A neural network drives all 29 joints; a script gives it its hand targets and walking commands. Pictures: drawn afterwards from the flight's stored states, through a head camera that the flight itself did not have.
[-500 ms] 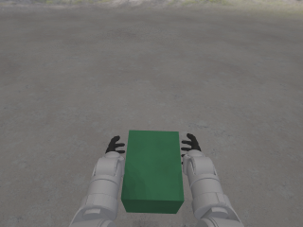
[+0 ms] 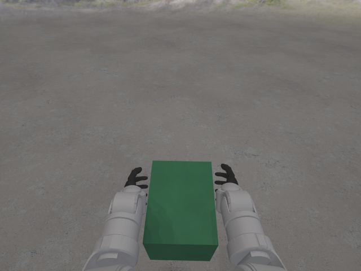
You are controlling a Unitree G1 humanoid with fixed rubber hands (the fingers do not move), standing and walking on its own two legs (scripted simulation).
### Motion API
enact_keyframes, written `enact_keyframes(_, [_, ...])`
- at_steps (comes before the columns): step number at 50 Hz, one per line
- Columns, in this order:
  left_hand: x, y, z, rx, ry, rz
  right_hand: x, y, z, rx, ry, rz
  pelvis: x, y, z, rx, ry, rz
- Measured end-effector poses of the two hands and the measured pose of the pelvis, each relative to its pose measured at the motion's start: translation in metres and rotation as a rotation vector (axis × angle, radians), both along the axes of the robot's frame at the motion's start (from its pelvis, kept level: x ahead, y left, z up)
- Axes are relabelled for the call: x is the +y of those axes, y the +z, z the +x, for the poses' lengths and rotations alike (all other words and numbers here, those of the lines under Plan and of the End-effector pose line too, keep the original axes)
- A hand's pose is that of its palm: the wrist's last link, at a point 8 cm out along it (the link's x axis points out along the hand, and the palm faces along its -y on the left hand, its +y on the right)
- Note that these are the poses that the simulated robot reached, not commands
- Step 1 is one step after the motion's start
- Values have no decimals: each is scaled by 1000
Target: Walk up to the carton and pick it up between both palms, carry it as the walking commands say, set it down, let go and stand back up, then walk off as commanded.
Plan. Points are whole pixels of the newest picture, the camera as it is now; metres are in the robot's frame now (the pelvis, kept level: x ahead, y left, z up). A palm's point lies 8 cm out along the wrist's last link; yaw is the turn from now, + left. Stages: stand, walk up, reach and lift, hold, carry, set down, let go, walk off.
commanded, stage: reach and lift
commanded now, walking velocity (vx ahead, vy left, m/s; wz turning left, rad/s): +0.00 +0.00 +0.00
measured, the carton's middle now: (180, 210) +0.32 +0.00 -0.05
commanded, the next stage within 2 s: hold in 0.62 s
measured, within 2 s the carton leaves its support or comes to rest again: neither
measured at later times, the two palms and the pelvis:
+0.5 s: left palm (126, 197) +0.29 +0.13 +0.05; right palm (228, 194) +0.30 -0.11 +0.05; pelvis +0.00 +0.01 +0.00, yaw +0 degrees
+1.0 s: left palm (131, 201) +0.28 +0.12 +0.04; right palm (233, 197) +0.29 -0.12 +0.05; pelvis -0.02 +0.00 +0.00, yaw -1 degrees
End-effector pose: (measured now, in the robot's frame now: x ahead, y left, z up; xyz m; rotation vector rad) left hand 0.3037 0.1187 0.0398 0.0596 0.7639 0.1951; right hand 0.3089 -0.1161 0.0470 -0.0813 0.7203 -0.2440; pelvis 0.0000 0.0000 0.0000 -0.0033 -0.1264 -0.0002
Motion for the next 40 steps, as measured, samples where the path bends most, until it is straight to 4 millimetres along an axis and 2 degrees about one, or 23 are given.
enact_keyframes(28, [11, 6, -13, -16, -13, 5, 7, 5, -13, -20, 49, 29, 10, 0, -5, -15, -1, -3])
enact_keyframes(40, [-2, 4, -18, -5, -7, 20, -1, 0, -22, -7, -15, 9, 8, -3, -16, -10, -6, 2])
